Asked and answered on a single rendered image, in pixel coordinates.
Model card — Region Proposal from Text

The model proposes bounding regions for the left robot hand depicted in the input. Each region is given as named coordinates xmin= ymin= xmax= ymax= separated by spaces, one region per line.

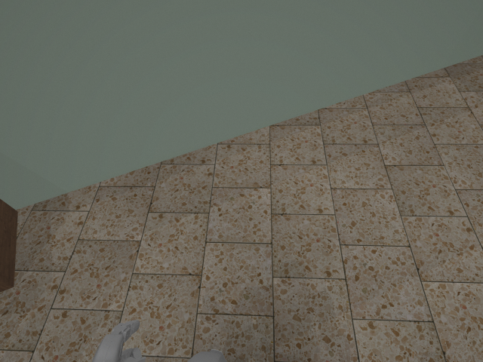
xmin=92 ymin=320 xmax=146 ymax=362

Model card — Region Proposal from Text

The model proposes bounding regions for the cupboard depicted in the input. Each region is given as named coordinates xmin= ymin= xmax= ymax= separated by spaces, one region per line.
xmin=0 ymin=199 xmax=18 ymax=292

